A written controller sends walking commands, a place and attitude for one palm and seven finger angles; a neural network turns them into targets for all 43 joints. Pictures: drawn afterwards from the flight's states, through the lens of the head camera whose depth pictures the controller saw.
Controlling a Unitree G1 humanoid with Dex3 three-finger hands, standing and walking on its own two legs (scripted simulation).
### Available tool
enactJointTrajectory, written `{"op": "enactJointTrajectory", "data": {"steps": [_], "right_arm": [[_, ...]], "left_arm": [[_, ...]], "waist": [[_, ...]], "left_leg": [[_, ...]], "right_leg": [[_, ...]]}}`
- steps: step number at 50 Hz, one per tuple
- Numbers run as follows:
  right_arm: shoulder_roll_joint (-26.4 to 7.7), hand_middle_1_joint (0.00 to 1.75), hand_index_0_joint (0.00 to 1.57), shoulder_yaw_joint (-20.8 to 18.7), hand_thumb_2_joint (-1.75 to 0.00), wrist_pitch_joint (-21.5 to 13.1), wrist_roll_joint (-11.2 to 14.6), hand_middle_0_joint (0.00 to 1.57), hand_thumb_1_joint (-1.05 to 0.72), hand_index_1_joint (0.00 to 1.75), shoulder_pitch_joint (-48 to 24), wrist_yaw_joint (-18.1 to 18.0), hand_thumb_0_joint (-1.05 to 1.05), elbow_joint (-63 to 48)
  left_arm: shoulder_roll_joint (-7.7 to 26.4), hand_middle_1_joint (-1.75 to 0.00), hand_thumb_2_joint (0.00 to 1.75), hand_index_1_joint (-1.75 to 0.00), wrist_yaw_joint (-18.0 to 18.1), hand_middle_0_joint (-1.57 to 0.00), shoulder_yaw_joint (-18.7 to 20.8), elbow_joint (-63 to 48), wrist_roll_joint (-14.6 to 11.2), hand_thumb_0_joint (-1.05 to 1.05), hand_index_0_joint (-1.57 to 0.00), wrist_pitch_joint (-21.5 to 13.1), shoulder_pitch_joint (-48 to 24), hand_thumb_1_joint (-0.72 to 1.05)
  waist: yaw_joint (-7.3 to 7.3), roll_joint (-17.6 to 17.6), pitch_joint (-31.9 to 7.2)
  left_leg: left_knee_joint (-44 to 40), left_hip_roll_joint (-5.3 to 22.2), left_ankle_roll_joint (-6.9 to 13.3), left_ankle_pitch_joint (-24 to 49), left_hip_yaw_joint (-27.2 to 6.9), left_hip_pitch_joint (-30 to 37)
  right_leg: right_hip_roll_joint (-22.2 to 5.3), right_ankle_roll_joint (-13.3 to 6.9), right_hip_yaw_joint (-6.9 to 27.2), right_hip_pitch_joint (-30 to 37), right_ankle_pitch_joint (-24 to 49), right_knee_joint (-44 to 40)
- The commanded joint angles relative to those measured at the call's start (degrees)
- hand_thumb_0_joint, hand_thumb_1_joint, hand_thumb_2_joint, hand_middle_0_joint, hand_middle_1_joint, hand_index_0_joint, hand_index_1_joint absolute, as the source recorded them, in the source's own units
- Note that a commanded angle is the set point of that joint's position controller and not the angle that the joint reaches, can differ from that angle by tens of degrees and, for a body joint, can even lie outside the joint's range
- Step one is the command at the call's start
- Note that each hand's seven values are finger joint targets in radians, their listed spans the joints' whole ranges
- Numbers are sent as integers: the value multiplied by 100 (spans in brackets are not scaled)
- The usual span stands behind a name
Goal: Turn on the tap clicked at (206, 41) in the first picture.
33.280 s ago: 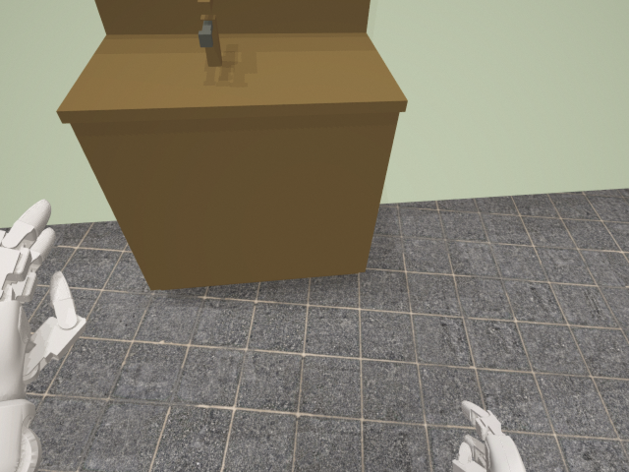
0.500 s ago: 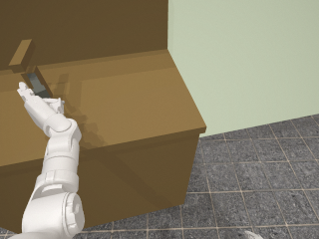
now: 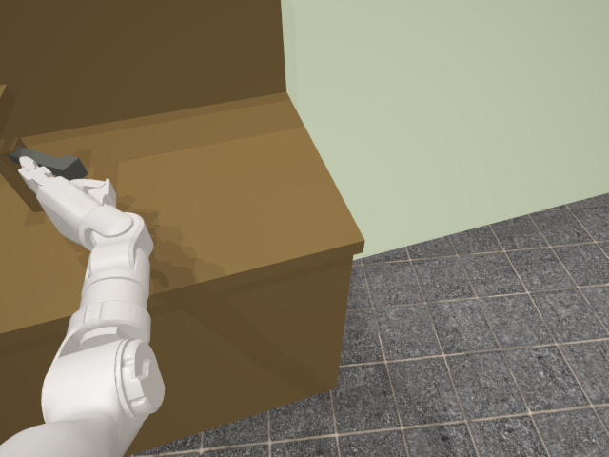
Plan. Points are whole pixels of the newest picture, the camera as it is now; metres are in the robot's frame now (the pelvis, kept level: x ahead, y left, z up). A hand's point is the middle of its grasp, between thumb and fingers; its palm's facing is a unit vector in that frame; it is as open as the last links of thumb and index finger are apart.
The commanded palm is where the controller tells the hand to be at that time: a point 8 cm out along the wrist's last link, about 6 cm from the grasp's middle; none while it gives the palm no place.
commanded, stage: push the lever round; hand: left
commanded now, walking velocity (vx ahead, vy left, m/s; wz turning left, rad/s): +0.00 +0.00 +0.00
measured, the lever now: (69, 170) +0.47 +0.31 +0.15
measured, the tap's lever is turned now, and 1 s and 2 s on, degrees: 51 70 70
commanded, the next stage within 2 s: lift the hand up off the lever in 0.34 s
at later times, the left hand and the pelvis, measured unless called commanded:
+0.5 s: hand (111, 178) +0.46 +0.26 +0.14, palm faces +0.80 -0.59 -0.08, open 8.5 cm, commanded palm +0.41 +0.30 +0.14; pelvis +0.00 +0.01 +0.00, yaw +0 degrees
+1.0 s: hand (83, 179) +0.45 +0.29 +0.15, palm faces +0.80 -0.60 -0.02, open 7.9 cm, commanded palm +0.39 +0.30 +0.16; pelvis +0.02 +0.04 +0.01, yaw -1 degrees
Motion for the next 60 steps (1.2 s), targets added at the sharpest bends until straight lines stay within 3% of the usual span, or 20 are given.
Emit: {"op": "enactJointTrajectory", "data": {"steps": [1, 6, 9, 16, 20, 24, 26, 29, 31, 34, 37, 40, 43, 46, 49, 51, 53, 56, 57, 60], "right_arm": [[-735, 30, 20, -251, -90, -152, 8, 20, -90, 30, -83, -86, 0, -624], [-725, 30, 20, -257, -90, -140, 25, 20, -90, 30, -71, -96, 0, -631], [-733, 30, 20, -234, -90, -156, 26, 20, -90, 30, -42, -101, 0, -623], [-747, 30, 20, -234, -90, -111, -8, 20, -90, 30, 7, -101, 0, -549], [-742, 30, 20, -235, -90, -119, -38, 20, -90, 30, 91, -59, 0, -552], [-764, 30, 20, -243, -90, -85, -63, 20, -90, 30, 204, -37, 0, -574], [-764, 30, 20, -281, -90, -59, -72, 20, -90, 30, 208, -19, 0, -597], [-763, 30, 20, -274, -90, -94, -50, 20, -90, 30, 246, 31, 0, -594], [-770, 30, 20, -304, -90, -130, -45, 20, -90, 30, 233, 41, 0, -574], [-782, 30, 20, -315, -90, -224, -12, 20, -90, 30, 238, 65, 0, -502], [-788, 30, 20, -311, -90, -283, 20, 20, -90, 30, 167, 58, 0, -465], [-773, 30, 20, -336, -90, -357, -13, 20, -90, 30, 114, 81, 0, -406], [-770, 30, 20, -334, -90, -359, -30, 20, -90, 30, 23, 115, 0, -395], [-772, 30, 20, -350, -90, -337, -37, 20, -90, 30, -109, 97, 0, -437], [-697, 30, 20, -332, -90, -326, -8, 20, -90, 30, -251, 121, 0, -525], [-701, 30, 20, -325, -90, -283, -19, 20, -90, 30, -330, 98, 0, -524], [-644, 30, 20, -305, -90, -288, 0, 20, -90, 30, -442, 94, 0, -572], [-637, 30, 20, -296, -90, -259, -1, 20, -90, 30, -569, 43, 0, -573], [-606, 30, 20, -258, -90, -267, 19, 20, -90, 30, -606, 36, 0, -571], [-601, 30, 20, -213, -90, -246, 51, 20, -90, 30, -682, -32, 0, -568]], "left_arm": [[2119, -15, 90, -15, 16, -15, 177, -1246, 163, 0, -15, -294, -2260, 90], [2276, -15, 90, -15, 5, -15, 271, -1364, 145, 0, -15, -305, -2229, 90], [2168, -15, 90, -15, 1, -15, 149, -1181, 132, 0, -15, -310, -2377, 90], [2330, -15, 90, -15, 30, -15, 191, -902, 214, 0, -15, -395, -2750, 90], [2195, -15, 90, -15, 89, -15, 105, -674, 256, 0, -15, -445, -2928, 90], [2437, -15, 90, -15, 139, -15, 279, -605, 314, 0, -15, -489, -3002, 90], [2477, -15, 90, -15, 131, -15, 383, -804, 319, 0, -15, -485, -2794, 90], [2189, -15, 90, -15, 58, -15, 131, -845, 322, 0, -15, -427, -2736, 90], [1942, -15, 90, -15, -14, -15, -56, -1122, 264, 0, -15, -451, -2830, 90], [1480, -15, 90, -15, -124, -15, -424, -1291, 132, 0, -15, -425, -2829, 90], [1259, -15, 90, -15, -174, -15, -567, -1561, 0, 0, -15, -369, -2907, 90], [1117, -15, 90, -15, -106, -15, -670, -2028, -11, 0, -15, -358, -2991, 90], [936, -15, 90, -15, -74, -15, -724, -2101, -26, 0, -15, -151, -2629, 90], [1124, -15, 90, -15, -25, -15, -533, -2535, -36, 0, -15, 16, -2517, 90], [843, -15, 90, -15, -13, -15, -698, -2820, -58, 0, -15, 226, -2275, 90], [1079, -15, 90, -15, 22, -15, -447, -2880, -54, 0, -15, 368, -2092, 90], [762, -15, 90, -15, 4, -15, -761, -3118, -39, 0, -15, 458, -2265, 90], [914, -15, 90, -15, 14, -15, -614, -3177, -40, 0, -15, 623, -2111, 90], [701, -15, 90, -15, -10, -15, -849, -3185, -37, 0, -15, 660, -2319, 90], [748, -15, 90, -15, -59, -15, -810, -2903, -89, 0, -15, 867, -2247, 90]], "waist": [[163, -440, -1499], [182, -278, -1539], [93, -492, -1429], [40, -312, -1424], [-25, -296, -1517], [26, -395, -1739], [131, -132, -1927], [57, -229, -1730], [23, 9, -1740], [-61, 1, -1600], [-32, 113, -1518], [27, 411, -1791], [121, 328, -1723], [247, 191, -1832], [315, 133, -1769], [393, 38, -1648], [331, 97, -1635], [380, 49, -1527], [298, -3, -1450], [286, -228, -1305]], "left_leg": [[-155, -214, 317, 642, 64, 178], [-157, -210, 316, 623, 80, 192], [-164, -206, 322, 489, 80, 131], [-150, -208, 331, 408, 66, 127], [-103, -205, 340, 466, 82, 175], [-91, -206, 344, 578, 73, 131], [-99, -191, 338, 888, 84, 344], [-138, -155, 342, 928, 75, 434], [-166, -150, 347, 1028, 46, 706], [-205, -122, 336, 1089, -11, 983], [-327, -120, 310, 1035, -98, 1198], [-339, -88, 215, 1433, -172, 1625], [-375, -45, 121, 1818, -222, 1762], [-401, -23, 81, 2146, -204, 1842], [-417, -5, 35, 2509, -142, 1877], [-474, -2, 26, 2515, -153, 1816], [-477, 5, 8, 2548, -125, 1900], [-548, -12, 13, 2337, -113, 1839], [-567, -16, 17, 2228, -102, 1849], [-636, -73, 114, 1819, -28, 1624]], "right_leg": [[-571, 742, 714, 1249, 2205, -652], [-580, 738, 751, 1308, 2178, -678], [-582, 763, 779, 1178, 1960, -732], [-533, 697, 705, 998, 1614, -707], [-485, 686, 662, 873, 1640, -656], [-474, 678, 640, 1034, 1789, -580], [-414, 611, 555, 1132, 2017, -491], [-347, 579, 494, 986, 1872, -538], [-280, 518, 434, 859, 1717, -568], [-209, 480, 394, 659, 1547, -645], [-174, 434, 346, 552, 1261, -713], [-148, 374, 285, 537, 1365, -648], [-135, 344, 203, 571, 1470, -606], [-144, 335, 200, 841, 1710, -611], [-162, 336, 198, 999, 1980, -605], [-167, 330, 186, 1113, 1997, -648], [-183, 336, 199, 1066, 2020, -651], [-189, 331, 207, 1162, 1938, -728], [-210, 338, 214, 1090, 1897, -748], [-250, 373, 266, 1222, 1838, -868]]}}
